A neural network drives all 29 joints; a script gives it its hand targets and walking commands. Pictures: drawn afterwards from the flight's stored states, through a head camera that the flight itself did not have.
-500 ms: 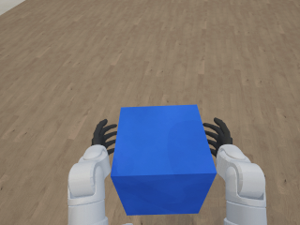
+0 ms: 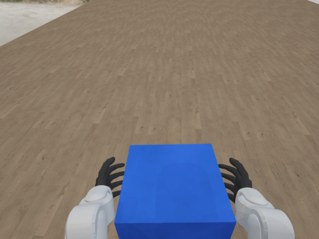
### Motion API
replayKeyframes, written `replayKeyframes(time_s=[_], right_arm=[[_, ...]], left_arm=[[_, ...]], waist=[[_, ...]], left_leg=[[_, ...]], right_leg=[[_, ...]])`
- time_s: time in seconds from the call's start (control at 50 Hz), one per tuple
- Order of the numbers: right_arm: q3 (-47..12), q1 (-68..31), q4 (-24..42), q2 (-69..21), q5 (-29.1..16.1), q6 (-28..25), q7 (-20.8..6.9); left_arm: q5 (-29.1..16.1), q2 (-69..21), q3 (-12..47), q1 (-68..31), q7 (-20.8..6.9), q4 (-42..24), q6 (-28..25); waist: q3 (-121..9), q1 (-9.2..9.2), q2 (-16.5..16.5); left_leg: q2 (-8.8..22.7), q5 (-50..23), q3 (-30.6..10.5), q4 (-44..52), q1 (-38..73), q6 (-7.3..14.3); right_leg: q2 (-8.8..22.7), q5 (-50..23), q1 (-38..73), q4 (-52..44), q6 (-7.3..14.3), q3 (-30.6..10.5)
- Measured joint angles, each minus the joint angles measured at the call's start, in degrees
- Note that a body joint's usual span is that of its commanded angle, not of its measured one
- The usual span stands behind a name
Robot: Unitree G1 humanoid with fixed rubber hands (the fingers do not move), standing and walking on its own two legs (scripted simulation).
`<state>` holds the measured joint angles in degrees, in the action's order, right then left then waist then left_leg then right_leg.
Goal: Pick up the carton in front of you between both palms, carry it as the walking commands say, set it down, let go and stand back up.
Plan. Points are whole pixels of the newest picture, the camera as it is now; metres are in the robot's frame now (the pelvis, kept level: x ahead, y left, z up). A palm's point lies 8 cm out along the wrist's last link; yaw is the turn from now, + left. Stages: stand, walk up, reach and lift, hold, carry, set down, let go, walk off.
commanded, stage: carry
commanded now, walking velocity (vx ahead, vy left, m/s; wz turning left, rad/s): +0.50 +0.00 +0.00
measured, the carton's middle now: (171, 208) +0.23 -0.01 -0.01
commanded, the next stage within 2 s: none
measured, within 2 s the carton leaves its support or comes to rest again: neither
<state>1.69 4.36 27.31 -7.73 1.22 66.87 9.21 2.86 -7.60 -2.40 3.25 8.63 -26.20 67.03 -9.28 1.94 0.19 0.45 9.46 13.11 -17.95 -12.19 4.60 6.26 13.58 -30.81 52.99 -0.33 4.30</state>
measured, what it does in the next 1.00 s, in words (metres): walks ahead: right foot, then left foot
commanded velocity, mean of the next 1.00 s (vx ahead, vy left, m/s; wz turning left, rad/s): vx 0.22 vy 0.00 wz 0.00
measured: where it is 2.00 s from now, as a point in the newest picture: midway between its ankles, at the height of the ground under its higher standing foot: (169, 214)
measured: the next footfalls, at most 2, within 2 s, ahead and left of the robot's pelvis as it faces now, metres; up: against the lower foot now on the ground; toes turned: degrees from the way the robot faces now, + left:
right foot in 0.30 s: +0.41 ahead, -0.14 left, +0.00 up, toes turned -9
left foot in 0.78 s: +0.65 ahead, +0.08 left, +0.00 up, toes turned -12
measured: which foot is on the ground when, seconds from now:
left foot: down 0.00-0.34, up 0.36-0.76, down 0.78-1.00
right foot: up 0.00-0.28, down 0.30-0.82, up 0.84-0.92, down 0.94-1.00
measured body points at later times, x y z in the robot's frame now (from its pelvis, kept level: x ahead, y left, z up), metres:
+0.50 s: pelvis +0.33 -0.06 +0.00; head +0.33 -0.08 +0.45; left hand +0.55 +0.11 +0.06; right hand +0.58 -0.19 +0.05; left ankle +0.26 +0.07 -0.66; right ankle +0.37 -0.13 -0.75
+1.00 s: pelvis +0.56 -0.02 -0.01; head +0.55 -0.01 +0.44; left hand +0.80 +0.14 +0.06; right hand +0.80 -0.17 +0.07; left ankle +0.62 +0.07 -0.75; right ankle +0.48 -0.14 -0.75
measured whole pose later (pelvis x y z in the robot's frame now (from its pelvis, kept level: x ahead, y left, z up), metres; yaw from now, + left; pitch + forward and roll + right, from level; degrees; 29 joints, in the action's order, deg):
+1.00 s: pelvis +0.56 -0.02 -0.01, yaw +1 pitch +3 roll +1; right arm 1.9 4.7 30.7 -7.8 0.3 65.4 8.6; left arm 1.6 -7.6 -2.3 3.0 9.1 -30.4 66.9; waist -5.8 0.5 2.5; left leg 1.6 8.6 13.4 -25.7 -20.6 3.7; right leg 4.2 20.2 -9.0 27.2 -1.5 5.5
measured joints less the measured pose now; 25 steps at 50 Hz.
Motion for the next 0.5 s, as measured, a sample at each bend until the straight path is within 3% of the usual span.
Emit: replayKeyframes(time_s=[0.14, 0.28, 0.32, 0.34, 0.38, 0.42, 0.5], right_arm=[[-0.34, -0.2, 1.6, 0.06, -0.55, -0.48, -0.35], [-0.45, 0.09, 3.23, 0.03, -0.89, 0.48, -0.08], [0.03, 0.04, 3.32, 0.06, -0.76, 0.6, 0.04], [0.6, -0.15, 2.66, 0.1, -0.68, 0.47, 0.04], [1.32, -0.52, 1.43, 0.11, -0.47, 0.38, 0.05], [1.04, -0.38, 1.07, 0.07, -0.1, 0.08, -0.04], [-0.32, 0.54, 0.85, 0.0, 0.98, -1.7, -0.79]], left_arm=[[-0.56, -0.09, -0.08, 0.85, 0.44, -2.88, -0.35], [-1.7, -0.06, -0.33, 0.88, 1.12, -4.4, 0.74], [-1.88, -0.03, -0.06, 0.38, 0.97, -3.3, 0.33], [-1.78, 0.01, 0.19, -0.22, 0.9, -1.68, -0.24], [-1.66, 0.1, 0.37, -1.13, 0.79, 0.76, -0.87], [-1.47, 0.01, 0.26, -0.56, 0.52, 1.13, -1.54], [-0.98, -0.23, 0.15, 1.74, -0.19, 0.02, -3.34]], waist=[[-1.06, -1.11, 0.17], [-0.39, -1.29, -0.23], [0.4, -1.47, -1.76], [0.83, -1.79, -2.8], [2.19, -2.48, -2.59], [3.64, -2.79, -2.0], [4.47, -3.45, -1.51]], left_leg=[[-0.18, 3.4, -1.32, 7.19, 10.79, -2.1], [1.21, 12.71, -2.4, 6.16, 20.08, -6.12], [3.73, 18.4, -2.56, -2.39, 19.45, -7.13], [5.63, 17.97, -3.21, -11.81, 15.84, -6.99], [5.01, 16.52, -7.92, -33.6, 5.27, -6.16], [3.88, 14.16, -9.96, -46.9, -4.3, -4.67], [5.06, 6.98, -9.28, -45.85, -16.22, -3.83]], right_leg=[[1.66, -11.04, -4.91, -15.45, -1.61, 2.28], [-0.8, -11.75, -0.89, -24.32, 0.87, 6.37], [-2.78, -12.19, 2.21, -25.56, 2.93, 8.22], [-3.28, -10.74, 1.96, -22.79, 4.23, 8.96], [-3.14, -6.4, 2.86, -20.77, 5.31, 9.17], [-3.1, -5.42, 5.85, -23.31, 4.62, 9.13], [-3.94, -5.1, 13.03, -30.66, 4.6, 8.75]])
